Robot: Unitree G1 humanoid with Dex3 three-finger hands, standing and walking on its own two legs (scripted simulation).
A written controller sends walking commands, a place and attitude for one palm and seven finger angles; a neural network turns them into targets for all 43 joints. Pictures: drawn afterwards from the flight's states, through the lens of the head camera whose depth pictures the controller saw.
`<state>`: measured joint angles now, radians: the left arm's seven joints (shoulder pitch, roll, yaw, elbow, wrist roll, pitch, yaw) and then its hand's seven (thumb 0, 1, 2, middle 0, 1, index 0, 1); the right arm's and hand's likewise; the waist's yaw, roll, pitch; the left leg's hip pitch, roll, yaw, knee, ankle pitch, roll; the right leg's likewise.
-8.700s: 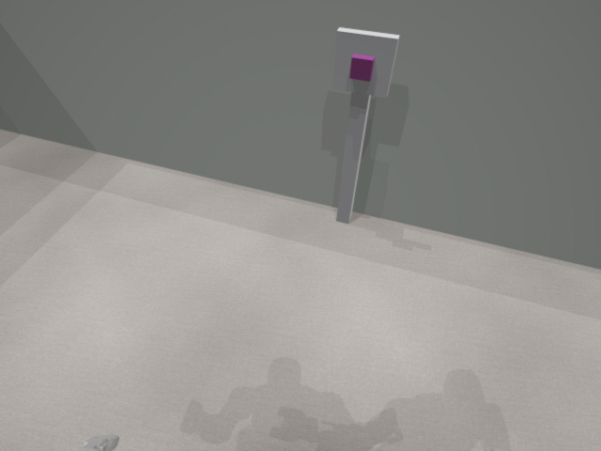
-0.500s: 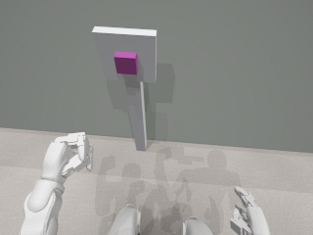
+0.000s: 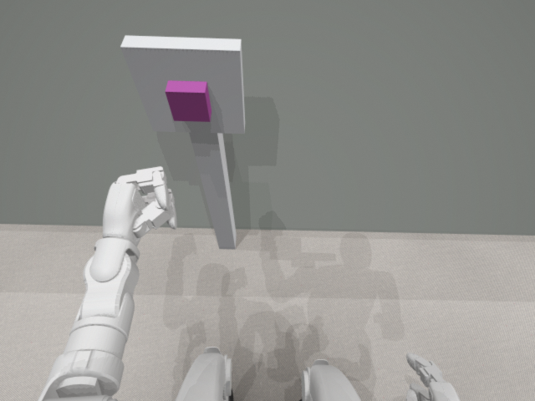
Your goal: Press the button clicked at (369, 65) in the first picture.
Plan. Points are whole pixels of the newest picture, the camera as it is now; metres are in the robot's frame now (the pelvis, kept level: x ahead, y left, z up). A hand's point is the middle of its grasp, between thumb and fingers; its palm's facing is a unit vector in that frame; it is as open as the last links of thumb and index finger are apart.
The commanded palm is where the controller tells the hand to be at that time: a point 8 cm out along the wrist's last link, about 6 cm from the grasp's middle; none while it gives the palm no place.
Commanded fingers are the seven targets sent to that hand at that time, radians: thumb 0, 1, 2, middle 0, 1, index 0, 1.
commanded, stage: aim a knuckle at the button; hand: left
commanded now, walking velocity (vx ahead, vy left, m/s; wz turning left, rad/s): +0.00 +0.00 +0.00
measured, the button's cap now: (190, 100) +0.58 +0.15 +0.07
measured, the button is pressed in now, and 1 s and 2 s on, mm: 0 0 6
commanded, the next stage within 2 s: press the button with the knuckle in 1.14 s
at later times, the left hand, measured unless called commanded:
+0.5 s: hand (203, 155) +0.48 +0.12 +0.04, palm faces +0.01 -1.00 -0.03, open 3.1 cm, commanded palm +0.46 +0.17 +0.04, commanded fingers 0.00 0.90 0.90 -1.30 -1.50 -1.30 -1.50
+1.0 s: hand (199, 160) +0.48 +0.13 +0.04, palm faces +0.01 -1.00 -0.02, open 3.1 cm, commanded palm +0.45 +0.17 +0.04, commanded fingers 0.00 0.90 0.90 -1.30 -1.50 -1.30 -1.50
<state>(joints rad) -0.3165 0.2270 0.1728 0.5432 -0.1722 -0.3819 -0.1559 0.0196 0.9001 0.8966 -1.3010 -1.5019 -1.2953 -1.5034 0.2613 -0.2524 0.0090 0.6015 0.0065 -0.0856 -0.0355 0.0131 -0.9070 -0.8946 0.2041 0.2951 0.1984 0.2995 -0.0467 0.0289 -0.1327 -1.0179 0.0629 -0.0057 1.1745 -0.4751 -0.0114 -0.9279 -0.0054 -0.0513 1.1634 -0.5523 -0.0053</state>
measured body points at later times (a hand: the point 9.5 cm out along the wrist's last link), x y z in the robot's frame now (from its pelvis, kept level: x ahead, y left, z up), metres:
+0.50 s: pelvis -0.01 +0.00 -0.02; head +0.12 +0.00 +0.41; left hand +0.48 +0.17 +0.04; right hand +0.03 -0.26 -0.14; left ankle +0.05 +0.13 -0.64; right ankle +0.00 -0.12 -0.64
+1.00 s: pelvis +0.00 +0.00 -0.01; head +0.13 +0.00 +0.42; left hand +0.47 +0.18 +0.04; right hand +0.05 -0.26 -0.14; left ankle +0.05 +0.13 -0.64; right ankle +0.00 -0.12 -0.64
